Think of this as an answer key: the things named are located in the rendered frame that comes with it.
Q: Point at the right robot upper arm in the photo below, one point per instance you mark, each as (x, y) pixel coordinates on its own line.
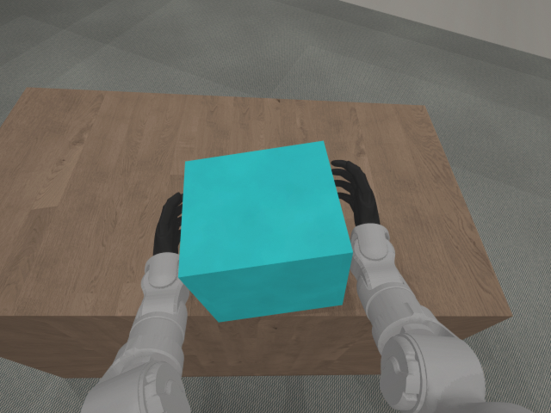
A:
(435, 374)

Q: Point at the left robot hand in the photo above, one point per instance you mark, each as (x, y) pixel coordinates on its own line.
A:
(168, 235)

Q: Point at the pedestal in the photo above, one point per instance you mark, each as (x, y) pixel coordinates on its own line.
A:
(84, 176)

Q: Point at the left robot upper arm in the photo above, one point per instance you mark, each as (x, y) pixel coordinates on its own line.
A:
(154, 387)

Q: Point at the robot right forearm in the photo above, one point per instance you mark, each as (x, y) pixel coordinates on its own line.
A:
(388, 301)

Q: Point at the robot left forearm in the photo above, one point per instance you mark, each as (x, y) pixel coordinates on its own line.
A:
(158, 329)

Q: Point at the right robot hand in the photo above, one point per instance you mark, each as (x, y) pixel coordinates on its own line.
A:
(361, 197)

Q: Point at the carton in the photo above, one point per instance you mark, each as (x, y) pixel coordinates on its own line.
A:
(263, 233)

